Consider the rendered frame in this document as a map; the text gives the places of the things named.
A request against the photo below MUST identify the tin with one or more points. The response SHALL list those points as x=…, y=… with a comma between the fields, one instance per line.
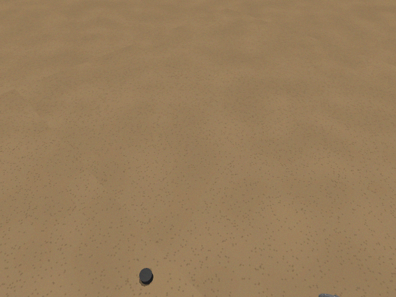
x=146, y=276

